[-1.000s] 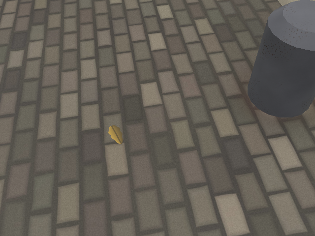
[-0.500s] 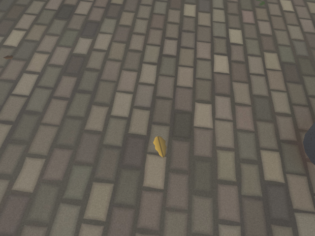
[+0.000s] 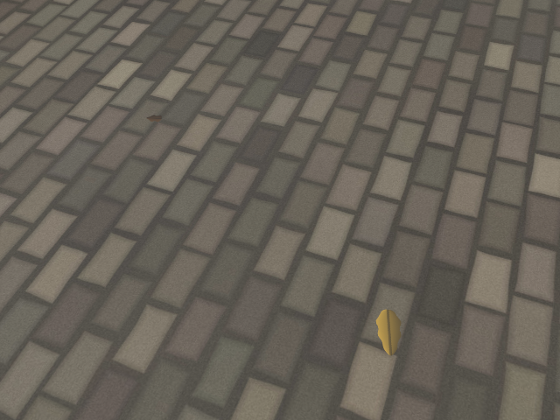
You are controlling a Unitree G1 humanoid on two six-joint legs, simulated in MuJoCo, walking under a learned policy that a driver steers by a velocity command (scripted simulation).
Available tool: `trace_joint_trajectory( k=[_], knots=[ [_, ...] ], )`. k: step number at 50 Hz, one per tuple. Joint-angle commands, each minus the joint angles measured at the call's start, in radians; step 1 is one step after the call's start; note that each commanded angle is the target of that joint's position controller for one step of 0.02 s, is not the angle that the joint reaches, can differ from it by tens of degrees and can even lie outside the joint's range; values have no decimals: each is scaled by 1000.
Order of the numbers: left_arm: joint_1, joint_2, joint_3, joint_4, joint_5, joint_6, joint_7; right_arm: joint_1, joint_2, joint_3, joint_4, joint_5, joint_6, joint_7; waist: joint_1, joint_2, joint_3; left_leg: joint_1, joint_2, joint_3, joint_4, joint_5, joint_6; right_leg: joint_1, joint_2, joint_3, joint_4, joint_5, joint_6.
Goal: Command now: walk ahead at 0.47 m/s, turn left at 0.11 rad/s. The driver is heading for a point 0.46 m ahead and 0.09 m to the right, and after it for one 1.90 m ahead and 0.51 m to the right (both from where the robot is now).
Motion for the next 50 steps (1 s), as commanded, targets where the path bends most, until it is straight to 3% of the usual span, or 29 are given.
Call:
trace_joint_trajectory(
  k=[1, 4, 5, 7, 8, 9, 10, 11, 12, 13, 14, 16, 18, 21, 25, 29, 31, 32, 33, 34, 35, 36, 37, 38, 39, 41, 42, 45, 50],
  knots=[
    [-15, 195, 37, -54, -11, -8, 5, -159, -25, 3, -115, 10, -22, 16, 5, -144, 55, 52, -34, 46, -128, 91, 0, -59, -228, 126, -99, 271, -157],
    [6, 208, 40, -36, -17, 7, 7, -177, -54, -7, -130, 14, -24, 27, -21, -151, 65, 89, -46, 37, -194, 51, 42, 18, -275, 128, -60, 372, -137],
    [3, 219, 42, -35, -16, 11, 9, -146, -74, -15, -124, 12, -24, 28, -50, -157, 43, 151, -63, 47, -211, 26, 61, 39, -278, 116, -12, 502, -126],
    [-6, 216, 39, -39, -13, 19, 13, 77, -140, -53, -58, 4, -17, 16, -178, -137, -103, 491, -103, 85, -247, 32, 117, -13, -217, 42, 267, 767, -84],
    [-13, 174, 19, -67, 12, 16, 14, 259, -199, -72, -23, -5, -10, 3, -252, -55, -244, 799, 57, -84, -202, 27, 173, -218, -174, 15, 557, 525, -51],
    [117, 32, -24, -88, 14, -3, 7, 300, -284, -83, -7, -15, -7, 6, -179, 252, -400, 1094, 323, -580, -312, -196, 330, -580, 6, 13, 926, -209, 7],
    [57, 143, 2, -71, -14, -19, 1, 306, -175, -59, -9, -13, -6, 7, -223, 163, -385, 1045, 320, -680, -408, -313, 315, -680, -22, 138, 1043, -300, -3],
    [-42, 194, 19, -107, -39, -26, -2, 235, -144, -44, -7, -12, -11, 5, -213, 116, -210, 912, 287, -515, -427, -257, 270, -742, -65, 121, 1061, -222, -13],
    [-90, 180, 17, -116, -36, -27, 2, 171, -124, -37, -7, -14, -14, 5, -182, 48, -130, 775, 244, -390, -450, -153, 248, -714, -110, 98, 1019, -134, -12],
    [-108, 168, 20, -117, -19, -21, 4, 122, -97, -30, -2, -19, -19, 8, -151, 31, -69, 665, 206, -299, -484, -76, 235, -682, -135, 94, 965, -80, -5],
    [-82, 154, 23, -109, -16, -7, 4, 91, -79, -26, 1, -26, -28, 9, -115, 56, -52, 589, 182, -231, -520, -34, 223, -619, -159, 105, 937, -38, 0],
    [-54, 107, 17, -99, -18, 22, 6, 65, -68, -29, 20, -23, -48, 12, -84, 45, -27, 507, 170, -149, -580, 15, 226, -572, -164, 104, 907, -4, 14],
    [-90, 92, 18, -116, -14, 39, 9, 61, -82, -36, 43, -25, -59, 8, -75, 26, 13, 476, 174, -75, -614, 73, 226, -615, -164, 119, 859, 57, 27],
    [-160, 89, 18, -142, -8, 37, 1, 73, -99, -43, 71, -31, -60, -3, -86, 5, 39, 501, 153, 34, -630, 132, 209, -662, -150, 129, 706, 228, 34],
    [-313, 62, 2, -197, 6, 24, -27, 90, -129, -48, 95, -23, -48, -20, -136, -25, 87, 504, 130, 170, -615, 275, 172, -594, -120, 25, 460, 395, 23],
    [-356, 84, 12, -260, 9, 26, -57, 124, -172, -60, 120, -1, -6, -40, -136, 10, 45, 653, 167, 209, -464, 543, 141, -571, -75, -34, 366, 298, -8],
    [-272, 127, 34, -260, 11, 30, -65, 101, -194, -69, 109, 11, 17, -54, -84, 43, -21, 696, 167, 214, -302, 753, 115, -470, -15, -77, 356, 188, -41],
    [-169, 166, 56, -239, 9, 31, -61, 88, -193, -68, 101, 14, 27, -58, -30, 34, -77, 679, 144, 222, -149, 765, 92, -347, 20, -84, 313, 196, -67],
    [-56, 219, 81, -217, 12, 31, -44, 91, -174, -60, 94, 12, 28, -59, 31, -16, -139, 586, 87, 241, 76, 619, 40, -157, 25, -44, 215, 370, -105],
    [-40, 318, 97, -223, 14, 40, -17, 186, -65, -26, 69, -46, 18, -49, -47, -264, -243, 275, -17, 228, 412, -208, -25, 158, -205, 246, 330, 877, -203],
    [-81, 347, 93, -278, 30, 37, -20, 271, -57, -6, 51, -41, 1, -30, -87, -306, -454, 23, -178, 29, 715, -664, -64, 378, -421, 716, 254, 865, -443],
    [-96, 275, 80, -304, 23, 43, -25, 176, -152, -29, 61, -10, -6, -18, -11, -119, -468, -6, -111, -96, 734, -577, -43, 323, -371, 621, 189, 729, -397],
    [-157, 232, 68, -308, 10, 42, -24, 92, -153, -29, 28, 9, -3, -21, -28, -87, -325, -47, -80, -73, 672, -483, -30, 195, -321, 501, 164, 608, -346],
    [-201, 197, 60, -306, -4, 47, -19, 70, -138, -28, 38, -6, 7, -36, -61, -14, -209, -47, -41, -61, 593, -420, -37, 46, -268, 423, 135, 520, -295],
    [-233, 182, 55, -312, -4, 53, -11, 67, -147, -33, 35, -17, 21, -48, -88, -38, -156, 0, -21, -64, 526, -376, -42, -79, -241, 388, 108, 469, -276],
    [-261, 186, 58, -326, 20, 61, -5, 97, -136, -35, 35, -21, 44, -52, -126, -100, -130, 101, -31, -52, 457, -339, -51, -227, -197, 353, 72, 454, -264],
    [-263, 194, 61, -328, 23, 62, 0, 108, -120, -31, 39, -24, 46, -55, -131, -110, -136, 121, -37, -45, 414, -329, -59, -257, -185, 330, 74, 491, -263],
    [-248, 215, 70, -327, 14, 74, 20, 79, -101, -24, 32, -29, 52, -64, -119, -115, -168, 118, -53, -52, 289, -271, -84, -255, -166, 325, 92, 463, -249],
    [-263, 211, 71, -344, 9, 105, 41, -3, -98, -22, 9, -18, 52, -55, -89, -172, -138, 152, -77, -73, 101, -183, -89, -285, -124, 393, 83, 83, -199]
  ],
)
